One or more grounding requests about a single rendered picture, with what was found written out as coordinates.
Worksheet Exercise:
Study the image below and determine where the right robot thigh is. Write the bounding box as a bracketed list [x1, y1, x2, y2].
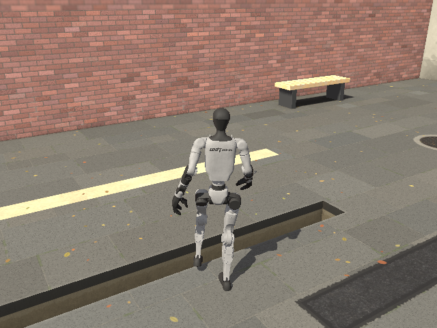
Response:
[221, 192, 241, 245]

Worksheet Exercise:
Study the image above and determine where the robot left forearm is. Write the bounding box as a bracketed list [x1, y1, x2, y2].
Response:
[175, 165, 192, 198]

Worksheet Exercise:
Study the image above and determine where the right robot upper arm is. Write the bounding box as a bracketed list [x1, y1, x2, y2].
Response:
[234, 138, 252, 175]

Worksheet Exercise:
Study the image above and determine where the right robot shin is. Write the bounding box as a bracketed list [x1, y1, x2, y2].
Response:
[222, 233, 235, 282]

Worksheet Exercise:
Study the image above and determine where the left robot upper arm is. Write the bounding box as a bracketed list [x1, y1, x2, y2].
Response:
[186, 137, 207, 176]

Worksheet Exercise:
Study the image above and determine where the robot right hand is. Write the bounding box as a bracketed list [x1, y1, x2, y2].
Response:
[236, 178, 252, 190]

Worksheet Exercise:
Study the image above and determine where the robot left hand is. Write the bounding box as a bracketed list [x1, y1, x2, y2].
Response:
[172, 195, 188, 215]

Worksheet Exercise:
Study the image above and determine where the robot right forearm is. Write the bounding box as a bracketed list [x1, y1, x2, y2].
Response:
[244, 165, 253, 183]

